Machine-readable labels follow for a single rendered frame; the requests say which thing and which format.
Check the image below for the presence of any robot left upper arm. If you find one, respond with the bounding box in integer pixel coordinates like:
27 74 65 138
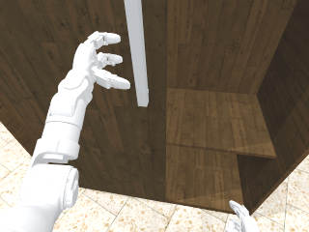
0 163 79 232

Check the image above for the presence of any left robot forearm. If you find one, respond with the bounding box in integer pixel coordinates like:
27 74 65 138
19 69 94 203

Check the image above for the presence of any right robot hand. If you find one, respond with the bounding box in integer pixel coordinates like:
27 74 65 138
225 200 261 232

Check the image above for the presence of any handle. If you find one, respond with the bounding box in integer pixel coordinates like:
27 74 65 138
124 0 149 107

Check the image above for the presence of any left robot hand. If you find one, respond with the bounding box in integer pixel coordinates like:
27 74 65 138
72 31 130 90

